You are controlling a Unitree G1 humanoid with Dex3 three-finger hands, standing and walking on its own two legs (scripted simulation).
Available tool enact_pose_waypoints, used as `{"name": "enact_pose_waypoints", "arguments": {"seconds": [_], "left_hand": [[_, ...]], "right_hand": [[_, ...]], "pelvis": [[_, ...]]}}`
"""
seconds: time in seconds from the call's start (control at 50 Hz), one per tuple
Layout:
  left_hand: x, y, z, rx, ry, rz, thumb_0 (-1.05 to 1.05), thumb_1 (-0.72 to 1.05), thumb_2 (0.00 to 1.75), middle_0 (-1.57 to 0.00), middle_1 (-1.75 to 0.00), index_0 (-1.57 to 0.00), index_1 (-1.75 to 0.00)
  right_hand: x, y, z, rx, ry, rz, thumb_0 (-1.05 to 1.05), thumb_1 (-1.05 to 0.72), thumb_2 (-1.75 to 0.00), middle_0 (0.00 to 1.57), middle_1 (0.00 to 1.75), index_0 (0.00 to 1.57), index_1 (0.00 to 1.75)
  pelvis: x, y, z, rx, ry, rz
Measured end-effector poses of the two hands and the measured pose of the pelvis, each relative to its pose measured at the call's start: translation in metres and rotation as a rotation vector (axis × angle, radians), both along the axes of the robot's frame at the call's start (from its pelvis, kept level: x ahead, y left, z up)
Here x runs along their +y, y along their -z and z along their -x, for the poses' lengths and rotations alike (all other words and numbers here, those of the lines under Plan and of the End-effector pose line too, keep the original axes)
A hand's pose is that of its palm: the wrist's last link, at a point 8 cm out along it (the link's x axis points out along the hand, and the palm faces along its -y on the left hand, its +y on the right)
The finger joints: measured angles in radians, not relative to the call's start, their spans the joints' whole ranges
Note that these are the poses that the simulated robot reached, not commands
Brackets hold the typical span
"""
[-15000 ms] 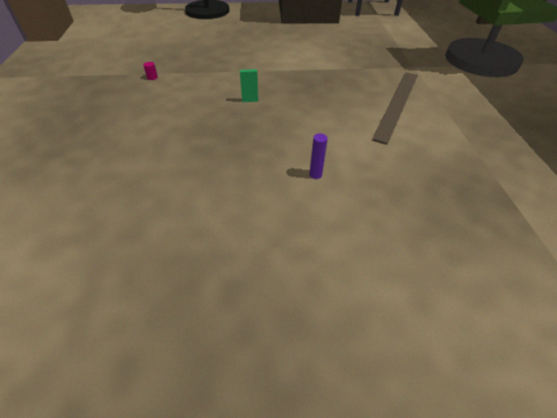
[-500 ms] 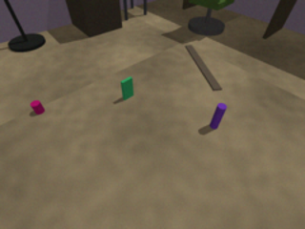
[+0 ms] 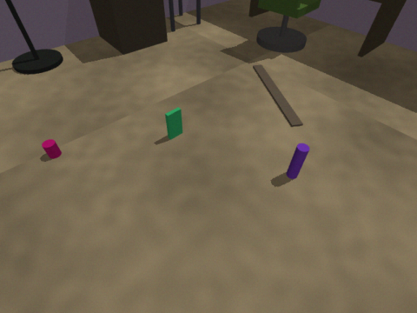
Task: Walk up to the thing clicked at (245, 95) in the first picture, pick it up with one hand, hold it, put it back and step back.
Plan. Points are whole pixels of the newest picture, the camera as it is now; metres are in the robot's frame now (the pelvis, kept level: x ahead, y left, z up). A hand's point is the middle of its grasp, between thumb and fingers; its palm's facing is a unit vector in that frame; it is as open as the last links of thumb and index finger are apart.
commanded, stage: stand
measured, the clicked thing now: (174, 123) +1.43 +0.22 -0.67
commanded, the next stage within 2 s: none
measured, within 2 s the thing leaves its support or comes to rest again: neither
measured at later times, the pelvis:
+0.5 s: pelvis +0.00 +0.00 +0.00, yaw +0 degrees
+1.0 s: pelvis +0.01 +0.00 +0.00, yaw +0 degrees
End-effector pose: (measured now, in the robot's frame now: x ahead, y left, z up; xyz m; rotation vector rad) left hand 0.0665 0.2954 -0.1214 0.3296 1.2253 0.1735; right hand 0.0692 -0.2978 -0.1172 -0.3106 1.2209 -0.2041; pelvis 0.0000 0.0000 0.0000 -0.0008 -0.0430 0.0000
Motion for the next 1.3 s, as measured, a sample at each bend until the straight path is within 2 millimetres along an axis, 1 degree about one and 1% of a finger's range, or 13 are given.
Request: {"name": "enact_pose_waypoints", "arguments": {"seconds": [0.32,0.62,0.74,1.0,1.3], "left_hand": [[0.001,0.002,0.011,0.039,-0.007,0.001,0.00,0.91,0.90,-0.20,-0.30,-0.21,-0.30],[-0.001,0.000,-0.003,0.007,-0.002,-0.001,0.00,0.91,0.90,-0.20,-0.30,-0.21,-0.30],[-0.001,0.001,-0.005,0.005,0.001,0.000,0.00,0.91,0.90,-0.20,-0.30,-0.21,-0.30],[-0.001,0.000,-0.006,0.003,-0.002,0.001,0.00,0.91,0.90,-0.20,-0.30,-0.21,-0.30],[0.001,0.000,0.001,0.017,-0.007,-0.001,0.00,0.91,0.90,-0.20,-0.30,-0.21,-0.30]], "right_hand": [[0.000,0.003,0.010,0.039,0.004,-0.004,0.00,-0.90,-0.89,0.21,0.30,0.20,0.30],[0.001,0.002,-0.004,0.009,-0.003,-0.005,0.00,-0.90,-0.89,0.21,0.30,0.20,0.30],[0.000,0.001,-0.006,0.009,-0.005,-0.002,0.00,-0.90,-0.89,0.21,0.30,0.20,0.30],[-0.001,0.000,-0.006,0.006,-0.003,0.002,0.00,-0.90,-0.89,0.21,0.30,0.20,0.30],[0.001,0.002,-0.002,0.012,-0.004,-0.001,0.00,-0.90,-0.89,0.21,0.30,0.20,0.30]], "pelvis": [[0.000,0.000,0.000,0.009,-0.002,-0.001],[-0.001,0.000,-0.004,0.007,-0.001,-0.001],[-0.001,0.000,-0.005,0.010,-0.002,0.001],[-0.001,0.000,-0.006,0.006,-0.001,0.000],[0.000,0.000,-0.004,0.005,-0.001,-0.001]]}}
